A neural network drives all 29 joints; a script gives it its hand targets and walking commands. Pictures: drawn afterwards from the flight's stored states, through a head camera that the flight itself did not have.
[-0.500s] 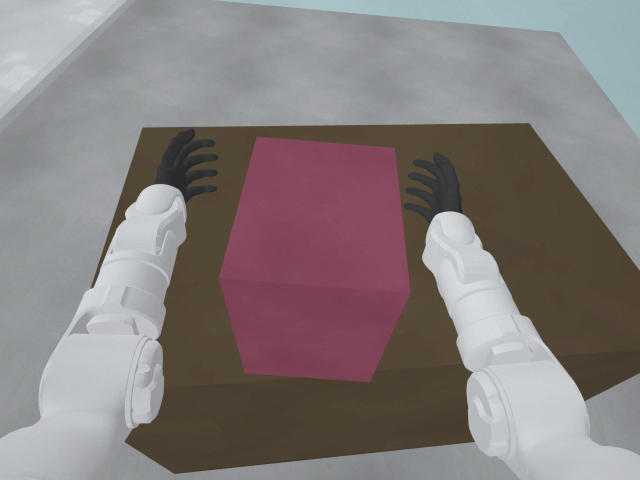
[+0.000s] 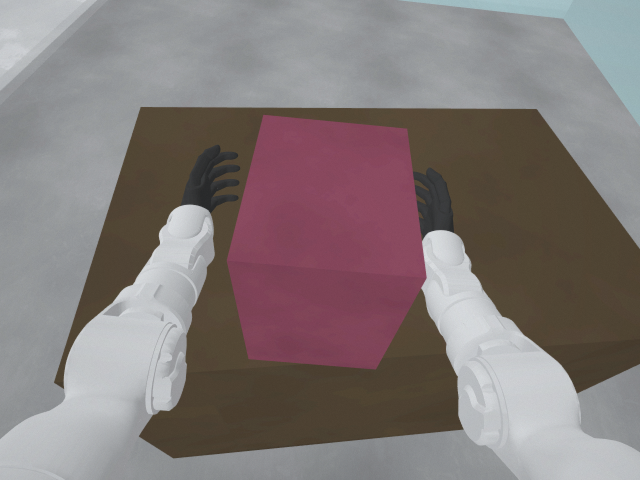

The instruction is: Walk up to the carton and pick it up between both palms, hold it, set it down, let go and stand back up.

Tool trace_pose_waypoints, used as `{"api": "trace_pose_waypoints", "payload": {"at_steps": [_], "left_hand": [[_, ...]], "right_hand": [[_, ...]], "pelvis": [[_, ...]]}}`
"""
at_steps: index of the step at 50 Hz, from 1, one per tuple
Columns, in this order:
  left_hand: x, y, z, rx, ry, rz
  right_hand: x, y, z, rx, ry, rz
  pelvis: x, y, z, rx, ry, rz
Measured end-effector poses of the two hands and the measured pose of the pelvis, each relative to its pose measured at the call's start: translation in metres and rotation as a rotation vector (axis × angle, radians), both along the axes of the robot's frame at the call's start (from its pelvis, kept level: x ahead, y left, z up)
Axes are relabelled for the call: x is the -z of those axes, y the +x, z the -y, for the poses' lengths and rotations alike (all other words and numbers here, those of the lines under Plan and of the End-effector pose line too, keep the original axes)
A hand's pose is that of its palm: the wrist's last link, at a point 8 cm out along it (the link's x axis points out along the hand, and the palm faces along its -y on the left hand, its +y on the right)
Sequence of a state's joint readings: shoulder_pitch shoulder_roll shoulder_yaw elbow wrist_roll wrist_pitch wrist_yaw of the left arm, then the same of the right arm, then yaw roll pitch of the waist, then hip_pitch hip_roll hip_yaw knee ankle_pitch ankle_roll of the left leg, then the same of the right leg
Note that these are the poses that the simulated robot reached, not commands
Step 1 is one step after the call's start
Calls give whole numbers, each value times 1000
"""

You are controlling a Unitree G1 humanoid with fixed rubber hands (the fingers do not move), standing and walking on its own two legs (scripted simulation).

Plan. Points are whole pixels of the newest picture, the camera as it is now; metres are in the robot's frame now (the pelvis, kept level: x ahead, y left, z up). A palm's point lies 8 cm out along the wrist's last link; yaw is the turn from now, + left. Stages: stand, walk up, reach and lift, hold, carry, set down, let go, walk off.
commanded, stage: reach and lift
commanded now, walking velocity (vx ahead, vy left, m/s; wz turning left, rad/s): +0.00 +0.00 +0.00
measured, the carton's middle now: (323, 250) +0.39 +0.01 +0.05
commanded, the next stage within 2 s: none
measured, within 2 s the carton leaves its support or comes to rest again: neither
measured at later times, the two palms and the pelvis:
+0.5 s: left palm (218, 208) +0.42 +0.15 +0.09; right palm (428, 231) +0.40 -0.13 +0.08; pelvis +0.01 -0.01 +0.01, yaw +1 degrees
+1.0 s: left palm (217, 209) +0.42 +0.15 +0.09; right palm (428, 231) +0.40 -0.13 +0.08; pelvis +0.03 +0.00 +0.02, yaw +1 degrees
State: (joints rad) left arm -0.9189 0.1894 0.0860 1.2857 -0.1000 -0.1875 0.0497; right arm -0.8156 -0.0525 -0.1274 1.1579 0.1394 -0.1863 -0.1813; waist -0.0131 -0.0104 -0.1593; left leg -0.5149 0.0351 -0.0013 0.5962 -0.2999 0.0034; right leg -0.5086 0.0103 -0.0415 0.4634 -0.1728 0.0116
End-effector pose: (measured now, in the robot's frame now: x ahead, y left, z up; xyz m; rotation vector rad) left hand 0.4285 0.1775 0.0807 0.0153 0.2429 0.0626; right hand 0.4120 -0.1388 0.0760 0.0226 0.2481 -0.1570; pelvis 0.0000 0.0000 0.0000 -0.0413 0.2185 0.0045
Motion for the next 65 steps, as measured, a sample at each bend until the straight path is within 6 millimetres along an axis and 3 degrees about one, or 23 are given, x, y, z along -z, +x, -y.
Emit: {"api": "trace_pose_waypoints", "payload": {"at_steps": [8, 14, 19, 36, 65], "left_hand": [[-10, 1, 7, -4, -2, 17], [-9, 0, 27, 33, -16, 33], [-7, -3, 30, 22, -20, 46], [-6, -11, 25, 31, -9, 47], [-6, -11, 26, 30, 4, 45]], "right_hand": [[-12, 6, -2, -26, 4, 2], [-11, 4, -8, -12, 14, 17], [-8, -3, -10, 15, -22, 50], [-6, -10, -13, 8, -75, 101], [-5, -10, -13, 10, -73, 107]], "pelvis": [[4, -5, 0, 3, 6, -14], [3, -7, 3, -4, 12, -9], [-5, -6, 6, -11, 24, 43], [-17, 25, 4, -10, 18, 187], [-18, 28, 0, -12, 14, 190]]}}
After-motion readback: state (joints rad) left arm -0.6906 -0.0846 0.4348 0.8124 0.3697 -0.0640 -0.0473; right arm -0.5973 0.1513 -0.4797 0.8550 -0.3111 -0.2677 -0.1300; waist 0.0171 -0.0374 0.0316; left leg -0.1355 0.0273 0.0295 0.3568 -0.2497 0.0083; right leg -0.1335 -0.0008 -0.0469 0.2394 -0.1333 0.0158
